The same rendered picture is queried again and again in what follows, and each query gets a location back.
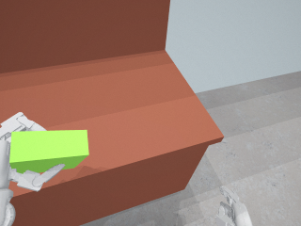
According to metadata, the left robot forearm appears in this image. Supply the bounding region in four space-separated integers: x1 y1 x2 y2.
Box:
0 188 16 226

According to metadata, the left robot hand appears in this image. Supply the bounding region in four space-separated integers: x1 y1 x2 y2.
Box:
0 112 66 192

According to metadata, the table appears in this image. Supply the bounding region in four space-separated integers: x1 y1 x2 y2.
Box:
0 0 224 226

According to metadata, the sponge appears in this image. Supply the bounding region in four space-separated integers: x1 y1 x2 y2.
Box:
9 130 89 174

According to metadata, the right robot hand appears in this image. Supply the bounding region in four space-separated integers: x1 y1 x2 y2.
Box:
215 186 253 226

